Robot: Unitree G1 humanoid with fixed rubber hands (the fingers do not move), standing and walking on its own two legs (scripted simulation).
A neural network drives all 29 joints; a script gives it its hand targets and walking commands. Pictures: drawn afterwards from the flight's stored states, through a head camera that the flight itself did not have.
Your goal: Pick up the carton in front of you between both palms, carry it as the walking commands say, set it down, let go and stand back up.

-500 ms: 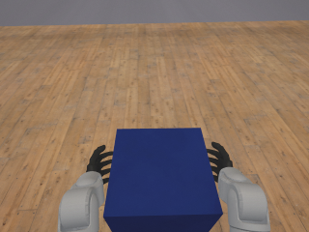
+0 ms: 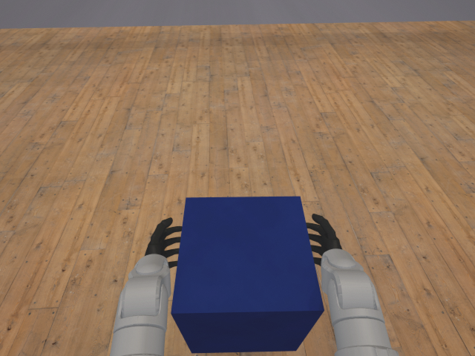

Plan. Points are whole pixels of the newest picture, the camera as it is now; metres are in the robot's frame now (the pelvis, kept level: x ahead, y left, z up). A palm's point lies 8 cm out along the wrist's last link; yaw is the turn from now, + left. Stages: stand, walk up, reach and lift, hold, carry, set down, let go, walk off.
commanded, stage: carry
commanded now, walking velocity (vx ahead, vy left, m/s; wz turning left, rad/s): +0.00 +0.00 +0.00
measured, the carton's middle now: (243, 278) +0.29 +0.00 -0.05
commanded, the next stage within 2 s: hold in 0.30 s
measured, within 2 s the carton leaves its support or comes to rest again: neither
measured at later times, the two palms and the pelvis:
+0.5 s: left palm (152, 277) +0.25 +0.15 +0.04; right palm (336, 266) +0.26 -0.15 +0.04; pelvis -0.02 +0.00 +0.01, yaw +1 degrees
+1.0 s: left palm (152, 276) +0.25 +0.15 +0.05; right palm (346, 280) +0.23 -0.15 +0.05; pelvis -0.05 +0.01 +0.00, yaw -3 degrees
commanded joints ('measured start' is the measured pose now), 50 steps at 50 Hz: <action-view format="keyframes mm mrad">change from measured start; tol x8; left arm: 1 -477 -849 -552 -83 -233 -69 -215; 15 -437 -872 -568 -132 -247 11 -219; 17 -307 -848 -535 -183 -233 -2 -201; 50 -611 -991 -483 86 -202 3 -288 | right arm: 1 -460 847 549 -74 227 -66 211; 15 -424 871 564 -125 246 15 217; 16 -322 892 535 -126 238 14 218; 50 -642 974 417 142 198 -53 302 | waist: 1 0 2 -244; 50 5 22 -65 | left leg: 1 172 107 -122 -46 246 3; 15 148 110 -125 -50 240 0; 16 420 -138 -290 -82 527 15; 18 479 -126 -306 -90 558 -4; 22 586 -145 -294 -108 502 -14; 32 544 -145 -274 -114 146 -16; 50 499 -115 -310 -165 -92 -42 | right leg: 1 -7 -113 92 -74 270 -16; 15 -22 -113 93 -74 256 -15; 16 -9 111 240 -117 587 -10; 17 8 97 254 -112 665 -11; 34 -212 73 264 -249 29 -54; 50 -184 91 244 -214 -60 -46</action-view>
